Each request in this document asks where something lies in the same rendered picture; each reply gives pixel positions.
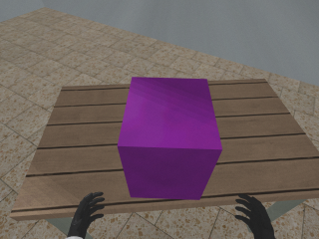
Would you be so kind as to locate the robot right hand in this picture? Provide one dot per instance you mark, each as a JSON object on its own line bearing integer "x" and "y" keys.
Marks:
{"x": 259, "y": 221}

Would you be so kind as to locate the carton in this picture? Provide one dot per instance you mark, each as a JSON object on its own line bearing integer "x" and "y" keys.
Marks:
{"x": 169, "y": 141}

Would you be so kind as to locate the table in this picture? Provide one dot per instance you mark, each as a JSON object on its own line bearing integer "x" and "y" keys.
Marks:
{"x": 265, "y": 154}

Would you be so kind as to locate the robot left hand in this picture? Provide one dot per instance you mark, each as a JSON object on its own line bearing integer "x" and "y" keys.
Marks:
{"x": 82, "y": 218}

